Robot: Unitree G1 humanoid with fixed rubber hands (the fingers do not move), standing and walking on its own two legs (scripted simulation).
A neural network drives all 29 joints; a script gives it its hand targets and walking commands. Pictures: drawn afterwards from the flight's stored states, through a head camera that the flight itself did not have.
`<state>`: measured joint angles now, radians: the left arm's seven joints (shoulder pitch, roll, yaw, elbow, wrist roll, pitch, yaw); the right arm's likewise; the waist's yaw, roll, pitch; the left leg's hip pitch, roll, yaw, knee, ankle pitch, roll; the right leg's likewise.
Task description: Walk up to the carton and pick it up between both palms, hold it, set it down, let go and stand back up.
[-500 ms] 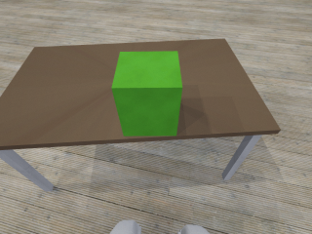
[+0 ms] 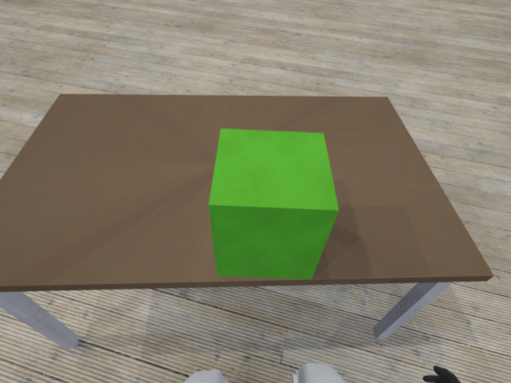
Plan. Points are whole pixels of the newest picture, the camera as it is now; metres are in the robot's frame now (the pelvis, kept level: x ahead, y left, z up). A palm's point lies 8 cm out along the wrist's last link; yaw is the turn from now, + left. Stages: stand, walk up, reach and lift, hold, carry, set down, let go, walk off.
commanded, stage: walk up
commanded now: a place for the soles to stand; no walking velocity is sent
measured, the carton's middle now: (268, 207) +0.45 -0.02 -0.04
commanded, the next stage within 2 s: reach and lift in 1.76 s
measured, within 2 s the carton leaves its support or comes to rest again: neither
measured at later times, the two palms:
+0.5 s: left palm out of the picture +0.08 +0.29 -0.10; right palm out of the picture +0.10 -0.33 -0.12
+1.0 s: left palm out of the picture +0.11 +0.30 -0.11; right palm out of the picture +0.11 -0.32 -0.12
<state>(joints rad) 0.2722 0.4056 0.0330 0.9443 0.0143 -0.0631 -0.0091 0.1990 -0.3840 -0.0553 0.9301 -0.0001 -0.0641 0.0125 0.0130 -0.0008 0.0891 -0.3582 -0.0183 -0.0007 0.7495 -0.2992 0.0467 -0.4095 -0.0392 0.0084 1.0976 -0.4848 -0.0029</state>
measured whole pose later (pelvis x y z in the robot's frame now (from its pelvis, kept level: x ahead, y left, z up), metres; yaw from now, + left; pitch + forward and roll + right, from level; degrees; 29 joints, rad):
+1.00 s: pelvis +0.03 -0.01 -0.01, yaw +1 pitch -3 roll -1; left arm 0.16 0.39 0.00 0.95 0.02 -0.04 0.00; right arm 0.19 -0.38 -0.05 0.93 0.00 0.01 0.04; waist 0.01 0.03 0.11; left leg -0.38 -0.01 -0.01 0.81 -0.39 0.02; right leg -0.39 -0.05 -0.02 0.79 -0.38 0.01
